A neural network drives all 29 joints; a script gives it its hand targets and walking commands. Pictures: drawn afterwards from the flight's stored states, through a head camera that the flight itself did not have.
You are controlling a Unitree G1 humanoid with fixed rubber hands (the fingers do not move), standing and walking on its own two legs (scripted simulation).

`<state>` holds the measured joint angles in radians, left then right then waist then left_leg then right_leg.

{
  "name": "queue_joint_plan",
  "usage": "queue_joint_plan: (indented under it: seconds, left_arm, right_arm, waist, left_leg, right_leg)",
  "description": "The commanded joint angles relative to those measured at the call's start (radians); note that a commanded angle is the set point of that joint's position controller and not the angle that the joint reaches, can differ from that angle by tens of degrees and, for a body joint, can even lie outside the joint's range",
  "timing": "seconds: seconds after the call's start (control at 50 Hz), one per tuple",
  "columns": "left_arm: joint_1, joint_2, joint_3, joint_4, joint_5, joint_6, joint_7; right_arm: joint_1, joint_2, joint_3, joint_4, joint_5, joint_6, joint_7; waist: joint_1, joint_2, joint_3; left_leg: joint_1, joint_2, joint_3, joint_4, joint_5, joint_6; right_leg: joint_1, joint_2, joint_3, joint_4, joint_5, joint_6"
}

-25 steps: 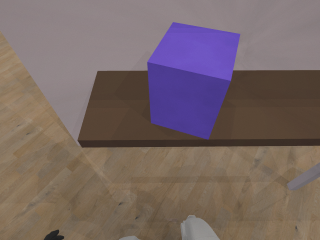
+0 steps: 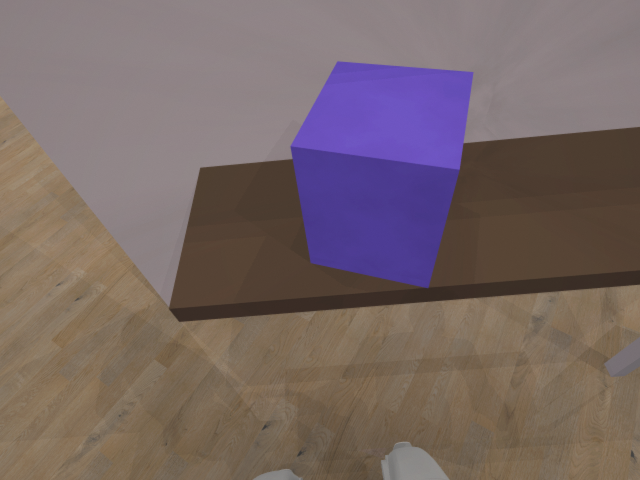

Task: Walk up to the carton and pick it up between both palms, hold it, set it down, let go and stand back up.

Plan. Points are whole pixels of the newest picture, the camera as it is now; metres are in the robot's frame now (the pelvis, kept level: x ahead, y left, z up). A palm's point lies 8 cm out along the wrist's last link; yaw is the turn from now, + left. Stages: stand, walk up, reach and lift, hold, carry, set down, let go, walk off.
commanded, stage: walk up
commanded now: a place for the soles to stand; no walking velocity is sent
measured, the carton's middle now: (383, 177) +0.54 -0.08 +0.04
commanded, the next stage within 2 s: none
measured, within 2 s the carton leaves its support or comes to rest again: neither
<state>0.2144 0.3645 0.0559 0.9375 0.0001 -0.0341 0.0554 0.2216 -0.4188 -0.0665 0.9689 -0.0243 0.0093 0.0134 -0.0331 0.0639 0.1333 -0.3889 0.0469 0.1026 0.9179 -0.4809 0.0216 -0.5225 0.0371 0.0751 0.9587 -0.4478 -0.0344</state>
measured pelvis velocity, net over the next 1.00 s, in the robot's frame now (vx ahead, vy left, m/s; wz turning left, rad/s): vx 0.01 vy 0.00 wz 0.00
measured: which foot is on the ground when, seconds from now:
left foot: down 0.00-1.00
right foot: down 0.00-0.94, up 0.96-1.00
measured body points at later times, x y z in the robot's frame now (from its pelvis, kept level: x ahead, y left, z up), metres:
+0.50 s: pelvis +0.00 +0.00 +0.00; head +0.04 -0.01 +0.45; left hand +0.10 +0.31 -0.11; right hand +0.06 -0.31 -0.13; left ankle +0.01 +0.11 -0.69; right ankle +0.06 -0.12 -0.69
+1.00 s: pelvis +0.01 +0.00 +0.00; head +0.05 +0.00 +0.45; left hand +0.09 +0.31 -0.12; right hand +0.06 -0.33 -0.12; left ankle +0.01 +0.11 -0.69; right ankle +0.06 -0.12 -0.68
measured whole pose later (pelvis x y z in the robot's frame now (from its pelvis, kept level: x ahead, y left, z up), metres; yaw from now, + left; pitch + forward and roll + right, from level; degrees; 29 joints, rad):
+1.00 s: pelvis +0.01 +0.00 +0.00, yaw +0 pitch -2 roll +0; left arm 0.20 0.37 0.06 0.94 0.00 -0.01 -0.01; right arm 0.23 -0.40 -0.07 0.96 -0.02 -0.08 0.01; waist -0.03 0.00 0.11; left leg -0.39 0.04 0.10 0.90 -0.46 0.03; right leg -0.50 0.04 0.07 0.97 -0.44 -0.02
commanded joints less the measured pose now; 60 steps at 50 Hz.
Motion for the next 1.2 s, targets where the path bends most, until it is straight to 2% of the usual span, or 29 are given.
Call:
queue_joint_plan:
  seconds: [0.0, 0.02, 0.06, 0.1, 0.12, 0.14, 0.22, 0.28, 0.3, 0.4, 0.44, 0.48, 0.5, 0.58, 0.64, 0.66, 0.74, 0.76, 0.78, 0.82, 0.86, 0.9, 0.92, 0.94, 0.96, 1.02, 1.08, 1.14, 1.18]
  left_arm:
    - [-0.007, 0.246, 0.051, -0.03, 0.007, -0.04, 0.002]
    - [0.0, 0.226, 0.047, -0.025, 0.007, -0.045, 0.003]
    - [0.051, 0.231, 0.049, -0.036, 0.01, -0.066, 0.003]
    - [0.104, 0.358, 0.078, -0.036, 0.022, -0.079, 0.012]
    - [0.087, 0.362, 0.07, -0.033, 0.017, -0.079, 0.011]
    - [0.083, 0.365, 0.077, -0.05, 0.016, -0.075, 0.016]
    - [-0.076, 0.315, 0.053, -0.07, 0.026, -0.058, 0.016]
    - [-0.12, 0.194, 0.016, -0.075, 0.001, -0.045, 0.008]
    - [-0.094, 0.25, 0.029, -0.068, 0.012, -0.037, 0.013]
    - [0.004, 0.226, 0.024, -0.034, 0.001, -0.05, 0.005]
    - [0.083, 0.251, 0.037, -0.023, 0.012, -0.07, 0.011]
    - [0.073, 0.362, 0.072, -0.04, 0.019, -0.082, 0.011]
    - [0.044, 0.362, 0.066, -0.039, 0.016, -0.077, 0.012]
    - [-0.083, 0.306, 0.048, -0.058, 0.026, -0.056, 0.01]
    - [-0.125, 0.212, 0.01, -0.073, 0.007, -0.046, 0.002]
    - [-0.112, 0.242, 0.019, -0.061, 0.006, -0.041, 0.01]
    - [0.036, 0.24, 0.036, -0.02, 0.007, -0.054, -0.003]
    - [0.051, 0.256, 0.042, -0.018, 0.014, -0.065, 0.001]
    - [0.088, 0.285, 0.08, -0.056, 0.056, -0.049, -0.028]
    - [0.04, 0.35, 0.092, -0.078, 0.045, -0.039, -0.049]
    - [0.051, 0.341, 0.098, -0.076, 0.037, -0.025, -0.06]
    - [-0.032, 0.317, 0.086, -0.088, 0.039, -0.006, -0.064]
    - [-0.079, 0.255, 0.062, -0.105, 0.035, -0.001, -0.069]
    - [-0.131, 0.161, 0.042, -0.133, 0.029, 0.001, -0.066]
    - [-0.187, 0.2, 0.037, -0.147, 0.028, -0.003, -0.053]
    - [-0.099, 0.256, 0.059, -0.105, 0.046, -0.01, -0.059]
    - [-0.09, 0.22, 0.053, -0.108, 0.03, -0.012, -0.063]
    - [-0.08, 0.224, 0.06, -0.101, 0.032, -0.024, -0.066]
    - [0.093, 0.246, 0.084, -0.023, 0.034, -0.05, -0.053]
  right_arm:
    - [-0.088, -0.25, -0.058, -0.093, 0.002, -0.055, -0.026]
    - [-0.095, -0.242, -0.059, -0.092, -0.007, -0.053, -0.022]
    - [-0.098, -0.228, -0.054, -0.113, 0.008, -0.038, -0.016]
    - [-0.095, -0.2, -0.05, -0.141, 0.025, -0.024, -0.014]
    - [-0.1, -0.19, -0.05, -0.132, 0.024, -0.006, -0.019]
    - [-0.054, -0.199, -0.051, -0.136, 0.023, -0.004, -0.018]
    - [0.017, -0.183, -0.069, -0.098, 0.006, -0.023, -0.002]
    - [0.026, -0.275, -0.082, -0.1, -0.009, -0.047, -0.012]
    - [-0.017, -0.299, -0.091, -0.116, -0.001, -0.05, -0.011]
    - [-0.082, -0.234, -0.067, -0.141, 0.007, -0.044, -0.026]
    - [-0.123, -0.202, -0.055, -0.16, 0.016, -0.033, -0.017]
    - [-0.061, -0.172, -0.056, -0.182, 0.026, -0.018, -0.016]
    - [-0.072, -0.189, -0.059, -0.169, 0.016, -0.006, -0.016]
    - [0.004, -0.185, -0.069, -0.121, 0.002, -0.029, 0.0]
    - [0.01, -0.274, -0.08, -0.126, -0.011, -0.046, -0.005]
    - [-0.013, -0.283, -0.077, -0.139, -0.004, -0.047, -0.006]
    - [-0.135, -0.245, -0.062, -0.157, 0.003, -0.04, -0.014]
    - [-0.127, -0.228, -0.055, -0.158, 0.008, -0.033, -0.01]
    - [-0.01, -0.241, -0.065, -0.134, 0.02, -0.077, -0.016]
    - [-0.032, -0.233, -0.059, -0.142, 0.014, -0.088, -0.016]
    - [-0.009, -0.228, -0.056, -0.119, 0.011, -0.088, -0.016]
    - [0.104, -0.218, -0.07, -0.063, 0.007, -0.108, -0.018]
    - [0.209, -0.24, -0.081, -0.035, 0.0, -0.121, -0.027]
    - [0.296, -0.337, -0.111, -0.012, -0.012, -0.133, -0.035]
    - [0.235, -0.374, -0.107, -0.035, 0.003, -0.135, -0.047]
    - [0.11, -0.315, -0.087, -0.025, 0.015, -0.139, -0.062]
    - [0.106, -0.278, -0.083, -0.021, 0.005, -0.138, -0.062]
    - [0.04, -0.314, -0.09, -0.037, 0.008, -0.124, -0.057]
    - [-0.026, -0.228, -0.052, -0.078, 0.015, -0.113, -0.044]
  waist:
    - [0.017, 0.02, -0.137]
    - [0.038, 0.038, -0.142]
    - [0.066, 0.044, -0.212]
    - [0.071, -0.153, -0.257]
    - [0.063, -0.167, -0.206]
    - [0.044, -0.219, -0.24]
    - [-0.019, -0.172, -0.125]
    - [-0.04, 0.115, -0.1]
    - [-0.043, 0.054, -0.125]
    - [0.03, 0.084, -0.145]
    - [0.072, 0.004, -0.173]
    - [0.04, -0.186, -0.245]
    - [0.049, -0.193, -0.229]
    - [-0.028, -0.144, -0.136]
    - [-0.051, 0.079, -0.102]
    - [-0.046, 0.053, -0.095]
    - [0.056, 0.04, -0.145]
    - [0.075, -0.01, -0.138]
    - [0.074, -0.255, -0.225]
    - [0.049, -0.304, -0.155]
    - [0.064, -0.242, -0.14]
    - [-0.012, -0.219, -0.134]
    - [-0.066, -0.101, -0.152]
    - [-0.135, 0.157, -0.121]
    - [-0.11, 0.041, -0.054]
    - [-0.027, -0.06, -0.134]
    - [-0.028, 0.079, -0.171]
    - [-0.002, 0.08, -0.196]
    - [0.081, -0.011, -0.243]
  left_leg:
    - [0.22, 0.295, -0.413, -0.434, 0.293, 0.164]
    - [0.176, 0.285, -0.332, -0.366, 0.434, 0.197]
    - [0.079, 0.211, -0.194, -0.21, 0.555, 0.115]
    - [-0.147, -0.001, -0.117, 0.126, 0.141, 0.003]
    - [-0.175, -0.013, -0.167, 0.114, -0.218, 0.009]
    - [-0.186, -0.008, -0.197, 0.096, -0.228, 0.006]
    - [0.033, 0.022, -0.15, -0.149, 0.026, 0.021]
    - [0.159, 0.282, -0.514, -0.573, 0.0, 0.108]
    - [0.185, 0.369, -0.559, -0.567, 0.058, 0.155]
    - [0.163, 0.276, -0.312, -0.339, 0.598, 0.183]
    - [0.005, 0.17, -0.177, -0.146, 0.603, 0.083]
    - [-0.138, 0.012, -0.111, 0.09, 0.039, -0.007]
    - [-0.124, 0.002, -0.137, 0.083, -0.18, -0.005]
    - [0.042, 0.019, -0.166, -0.207, 0.005, 0.031]
    - [0.154, 0.288, -0.487, -0.55, -0.057, 0.14]
    - [0.149, 0.351, -0.528, -0.567, 0.072, 0.155]
    - [0.014, 0.271, -0.312, -0.357, 0.3, 0.196]
    - [-0.043, 0.204, -0.226, -0.275, 0.31, 0.12]
    - [-0.044, 0.159, -0.23, -0.14, 0.188, 0.109]
    - [-0.209, -0.041, -0.046, 0.027, -0.192, 0.018]
    - [-0.186, -0.034, -0.079, -0.001, -0.227, 0.023]
    - [0.051, -0.012, -0.128, -0.166, -0.126, 0.058]
    - [0.228, 0.064, -0.279, -0.371, -0.218, 0.081]
    - [0.421, 0.268, -0.641, -0.615, -0.378, 0.083]
    - [0.424, 0.429, -0.734, -0.66, -0.13, 0.101]
    - [0.453, 0.408, -0.548, -0.478, 0.337, 0.156]
    - [0.476, 0.322, -0.347, -0.332, 0.77, 0.178]
    - [0.303, 0.312, -0.282, -0.268, 0.594, 0.204]
    - [-0.034, 0.173, -0.097, 0.004, 0.512, 0.103]
  right_leg:
    - [-0.103, -0.041, -0.039, 0.072, -0.114, 0.005]
    - [-0.011, -0.046, -0.067, -0.049, -0.067, 0.003]
    - [0.218, -0.064, -0.014, -0.299, 0.218, -0.036]
    - [0.34, -0.301, 0.566, -0.42, 0.388, -0.219]
    - [0.336, -0.348, 0.618, -0.442, 0.374, -0.266]
    - [0.382, -0.341, 0.621, -0.429, 0.337, -0.28]
    - [0.045, -0.263, 0.437, -0.431, 0.154, -0.166]
    - [-0.18, 0.022, 0.021, -0.014, 0.007, -0.02]
    - [-0.155, -0.003, -0.02, 0.064, -0.143, -0.002]
    - [0.028, -0.053, -0.093, -0.103, -0.02, -0.007]
    - [0.251, -0.098, 0.069, -0.312, 0.341, -0.06]
    - [0.345, -0.339, 0.515, -0.41, 0.465, -0.238]
    - [0.299, -0.361, 0.543, -0.448, 0.354, -0.264]
    - [0.045, -0.252, 0.409, -0.417, 0.081, -0.157]
    - [-0.155, 0.003, -0.014, -0.038, -0.008, -0.021]
    - [-0.152, -0.012, -0.036, 0.047, -0.159, -0.001]
    - [0.161, -0.067, -0.078, -0.167, 0.013, -0.016]
    - [0.221, -0.058, -0.018, -0.281, 0.086, -0.044]
    - [0.28, -0.048, 0.13, -0.317, -0.071, -0.106]
    - [0.292, -0.241, 0.51, -0.527, -0.271, -0.224]
    - [0.249, -0.293, 0.571, -0.552, -0.295, -0.258]
    - [0.038, -0.246, 0.464, -0.439, -0.21, -0.205]
    - [-0.124, -0.145, 0.311, -0.24, -0.133, -0.133]
    - [-0.429, 0.057, 0.098, 0.07, -0.13, -0.034]
    - [-0.52, 0.017, 0.066, 0.146, -0.098, -0.005]
    - [-0.372, -0.067, 0.044, 0.176, -0.101, 0.022]
    - [-0.301, -0.102, -0.049, 0.056, -0.083, 0.009]
    - [-0.085, -0.1, -0.101, -0.118, 0.026, -0.005]
    - [0.334, -0.043, -0.021, -0.327, 0.116, -0.054]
